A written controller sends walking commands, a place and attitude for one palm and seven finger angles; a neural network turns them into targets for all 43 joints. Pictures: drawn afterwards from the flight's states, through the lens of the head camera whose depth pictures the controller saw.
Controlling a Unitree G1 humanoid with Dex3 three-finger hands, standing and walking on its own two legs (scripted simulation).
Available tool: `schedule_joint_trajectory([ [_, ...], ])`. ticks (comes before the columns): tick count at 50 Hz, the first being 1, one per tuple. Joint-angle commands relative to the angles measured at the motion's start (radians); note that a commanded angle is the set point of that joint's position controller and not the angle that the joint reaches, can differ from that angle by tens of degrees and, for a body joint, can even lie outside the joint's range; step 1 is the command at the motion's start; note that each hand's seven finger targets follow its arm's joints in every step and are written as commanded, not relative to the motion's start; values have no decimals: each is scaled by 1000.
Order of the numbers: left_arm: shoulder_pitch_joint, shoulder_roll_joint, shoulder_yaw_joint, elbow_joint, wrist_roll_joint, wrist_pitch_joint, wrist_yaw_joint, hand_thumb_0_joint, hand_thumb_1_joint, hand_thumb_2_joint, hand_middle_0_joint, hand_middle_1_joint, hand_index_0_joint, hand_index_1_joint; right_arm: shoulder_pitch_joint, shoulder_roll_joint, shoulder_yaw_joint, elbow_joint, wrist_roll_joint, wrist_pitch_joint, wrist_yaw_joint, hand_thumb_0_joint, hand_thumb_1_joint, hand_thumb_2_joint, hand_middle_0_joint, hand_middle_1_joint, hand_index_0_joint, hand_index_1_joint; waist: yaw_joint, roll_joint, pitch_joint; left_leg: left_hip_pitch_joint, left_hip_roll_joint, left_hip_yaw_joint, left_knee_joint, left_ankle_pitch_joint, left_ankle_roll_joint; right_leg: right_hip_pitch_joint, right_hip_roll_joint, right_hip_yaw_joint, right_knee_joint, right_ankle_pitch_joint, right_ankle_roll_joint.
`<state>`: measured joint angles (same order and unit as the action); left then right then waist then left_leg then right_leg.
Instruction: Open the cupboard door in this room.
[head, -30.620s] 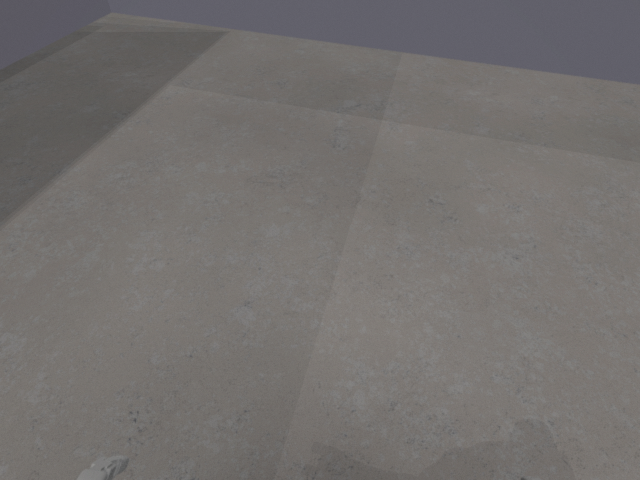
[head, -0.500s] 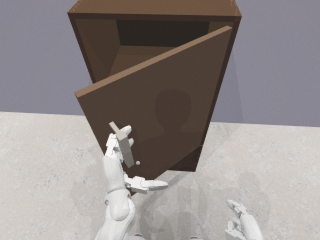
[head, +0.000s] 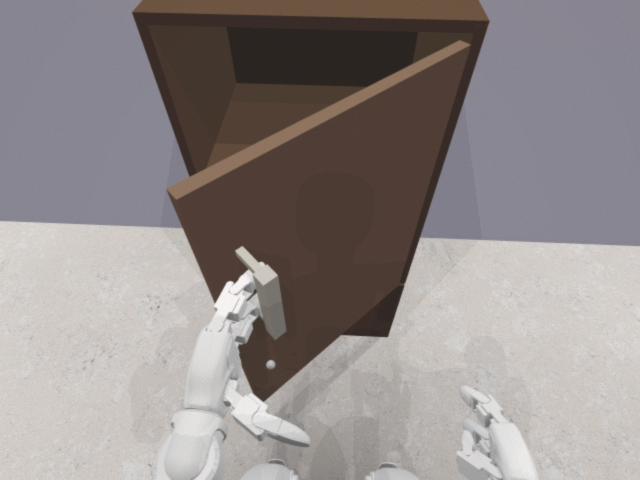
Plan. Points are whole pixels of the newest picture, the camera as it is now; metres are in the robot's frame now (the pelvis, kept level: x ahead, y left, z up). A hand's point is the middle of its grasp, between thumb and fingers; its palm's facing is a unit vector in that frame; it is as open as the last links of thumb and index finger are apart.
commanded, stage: slide the hand sideways off the handle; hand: left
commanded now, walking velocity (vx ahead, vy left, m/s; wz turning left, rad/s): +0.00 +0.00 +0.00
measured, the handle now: (261, 295) +0.32 +0.09 +0.07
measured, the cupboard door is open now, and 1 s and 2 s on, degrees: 45 44 44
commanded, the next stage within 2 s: draw the hand back to the body in 0.66 s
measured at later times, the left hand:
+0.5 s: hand (225, 395) +0.20 +0.12 +0.06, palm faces -0.03 -1.00 -0.04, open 16.0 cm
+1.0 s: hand (169, 393) +0.19 +0.16 +0.10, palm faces +0.01 -1.00 -0.07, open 16.3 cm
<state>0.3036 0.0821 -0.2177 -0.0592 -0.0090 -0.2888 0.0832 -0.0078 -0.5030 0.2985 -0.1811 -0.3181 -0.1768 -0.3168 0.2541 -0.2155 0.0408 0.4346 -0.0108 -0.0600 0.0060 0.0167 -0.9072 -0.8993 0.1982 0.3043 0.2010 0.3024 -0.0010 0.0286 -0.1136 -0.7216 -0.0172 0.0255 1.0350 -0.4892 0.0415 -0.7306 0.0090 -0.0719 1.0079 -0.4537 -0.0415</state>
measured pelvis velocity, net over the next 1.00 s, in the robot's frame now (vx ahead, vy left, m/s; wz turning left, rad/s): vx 0.01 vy -0.01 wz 0.01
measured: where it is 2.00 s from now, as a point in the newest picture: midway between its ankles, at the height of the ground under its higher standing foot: outside the picture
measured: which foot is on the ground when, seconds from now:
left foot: down 0.00-1.00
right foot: down 0.00-1.00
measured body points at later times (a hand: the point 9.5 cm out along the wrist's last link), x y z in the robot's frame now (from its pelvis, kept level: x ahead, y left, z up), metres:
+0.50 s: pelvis +0.01 -0.01 -0.01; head +0.06 -0.02 +0.44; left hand +0.20 +0.17 +0.06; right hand +0.20 -0.24 -0.08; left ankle +0.02 +0.09 -0.67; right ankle +0.03 -0.10 -0.67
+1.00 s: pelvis +0.01 -0.01 +0.00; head +0.03 -0.02 +0.45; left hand +0.19 +0.21 +0.10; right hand +0.20 -0.22 -0.07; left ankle +0.02 +0.09 -0.67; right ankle +0.03 -0.10 -0.67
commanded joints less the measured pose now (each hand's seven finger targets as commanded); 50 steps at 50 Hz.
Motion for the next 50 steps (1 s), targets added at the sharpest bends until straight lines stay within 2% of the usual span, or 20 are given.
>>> schedule_joint_trajectory([
  [1,-24,16,72,-284,-42,-65,-9,0,-500,300,-150,-300,-150,-300,-70,-102,-46,-181,6,-50,-17,0,-900,-900,200,300,200,300,5,-50,-169,67,5,-68,-177,136,-24,140,1,43,-164,130,-2],
  [4,36,14,74,-308,-63,-66,-31,0,-500,300,-150,-300,-150,-300,-64,-104,-44,-184,9,-57,-20,0,-900,-900,200,300,200,300,4,-55,-165,62,5,-75,-175,160,-26,146,6,35,-153,156,-2],
  [7,74,46,101,-326,-65,-77,-44,0,-500,300,-150,-300,-150,-300,-55,-106,-48,-182,7,-63,-24,0,-900,-900,200,300,200,300,-3,-74,-158,43,4,-71,-152,156,-23,133,4,43,-147,165,3],
  [9,107,69,121,-333,-62,-84,-57,0,-500,300,-150,-300,-150,-300,-50,-110,-50,-181,6,-66,-25,0,-900,-900,200,300,200,300,2,-64,-163,33,4,-72,-142,169,-24,129,4,45,-133,175,1],
  [10,118,71,124,-355,-65,-91,-63,0,-500,300,-150,-300,-150,-300,-52,-107,-51,-186,5,-68,-24,0,-900,-900,200,300,200,300,6,-34,-169,32,2,-69,-137,182,-25,130,1,45,-124,190,0],
  [16,183,123,202,-374,-109,-98,-119,0,-500,300,-150,-300,-150,-300,-44,-110,-56,-185,11,-72,-34,0,-900,-900,200,300,200,300,8,-46,-179,-10,-4,-61,-102,173,-24,142,1,68,-127,191,6],
  [20,248,122,221,-392,-146,-98,-158,0,-500,300,-150,-300,-150,-300,-43,-111,-61,-192,19,-79,-40,0,-900,-900,200,300,200,300,9,-41,-193,-7,-5,-60,-92,200,-24,152,4,64,-120,226,9],
  [23,269,163,283,-377,-171,-94,-182,0,-500,300,-150,-300,-150,-300,-45,-111,-65,-185,22,-78,-48,0,-900,-900,200,300,200,300,13,-66,-184,-50,-7,-56,-71,181,-27,172,-4,97,-136,216,17],
  [25,292,182,315,-378,-180,-100,-196,0,-500,300,-150,-300,-150,-300,-51,-109,-67,-183,24,-78,-51,0,-900,-900,200,300,200,300,23,-45,-187,-58,-8,-54,-62,195,-28,186,-9,112,-132,238,15],
  [32,315,182,322,-400,-236,-129,-285,0,-500,300,-150,-300,-150,-300,-50,-114,-71,-177,30,-97,-60,0,-900,-900,200,300,200,300,5,-44,-189,-76,-8,-59,-38,186,-27,176,-17,127,-137,240,29],
  [34,264,173,288,-407,-243,-136,-312,0,-500,300,-150,-300,-150,-300,-48,-123,-67,-175,31,-107,-63,0,-900,-900,200,300,200,300,-20,-39,-167,-79,-5,-65,-26,179,-23,142,-14,125,-140,213,28],
  [36,231,196,301,-389,-247,-140,-323,0,-500,300,-150,-300,-150,-300,-48,-129,-67,-166,30,-118,-68,0,-900,-900,200,300,200,300,-24,-36,-141,-93,-1,-67,-21,138,-23,100,-14,124,-149,120,26],
  [38,237,202,313,-380,-246,-138,-322,0,-500,300,-150,-300,-150,-300,-46,-130,-70,-167,30,-124,-72,0,-900,-900,200,300,200,300,-11,-43,-155,-90,-1,-67,-21,127,-22,89,-10,117,-147,68,20],
  [40,225,246,349,-444,-247,-127,-309,0,-500,300,-150,-300,-150,-300,-52,-129,-69,-181,34,-127,-75,0,-900,-900,200,300,200,300,11,3,-198,-48,-2,-63,-45,140,-20,123,-7,113,-153,58,12],
  [42,257,272,389,-482,-248,-102,-283,0,-500,300,-150,-300,-150,-300,-51,-121,-66,-189,41,-124,-77,0,-900,-900,200,300,200,300,36,40,-226,2,-4,-64,-86,168,-22,165,-1,94,-157,90,6],
  [44,278,269,395,-512,-248,-69,-261,0,-500,300,-150,-300,-150,-300,-53,-115,-64,-193,46,-122,-79,0,-900,-900,200,300,200,300,43,50,-244,42,-3,-70,-115,205,-22,195,8,70,-154,145,4],
  [45,294,236,369,-499,-251,-49,-255,0,-500,300,-150,-300,-150,-300,-57,-108,-59,-196,50,-119,-78,0,-900,-900,200,300,200,300,33,31,-205,42,-3,-67,-128,191,-22,188,9,64,-170,139,10],
  [48,289,232,385,-440,-264,-1,-253,0,-500,300,-150,-300,-150,-300,-61,-114,-55,-184,55,-114,-84,0,-900,-900,200,300,200,300,15,-45,-111,22,4,-71,-149,134,-22,176,7,69,-226,61,21],
  [49,292,228,381,-421,-264,13,-259,0,-500,300,-150,-300,-150,-300,-70,-118,-54,-182,56,-114,-86,0,-900,-900,200,300,200,300,13,-58,-88,21,7,-76,-158,127,-19,175,8,70,-239,43,19],
  [50,274,226,364,-439,-261,20,-266,0,-500,300,-150,-300,-150,-300,-71,-124,-49,-187,57,-119,-86,0,-900,-900,200,300,200,300,9,-34,-72,32,8,-74,-169,123,-19,170,5,69,-245,39,19],
])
